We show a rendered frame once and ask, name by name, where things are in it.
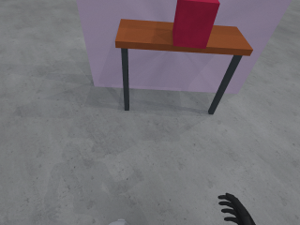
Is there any table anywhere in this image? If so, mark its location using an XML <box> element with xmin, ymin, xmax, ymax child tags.
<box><xmin>115</xmin><ymin>19</ymin><xmax>253</xmax><ymax>115</ymax></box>

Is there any right robot hand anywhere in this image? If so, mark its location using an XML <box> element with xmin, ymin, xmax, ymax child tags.
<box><xmin>218</xmin><ymin>192</ymin><xmax>256</xmax><ymax>225</ymax></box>

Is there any carton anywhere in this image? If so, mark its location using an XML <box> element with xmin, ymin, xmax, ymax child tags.
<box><xmin>172</xmin><ymin>0</ymin><xmax>220</xmax><ymax>49</ymax></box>

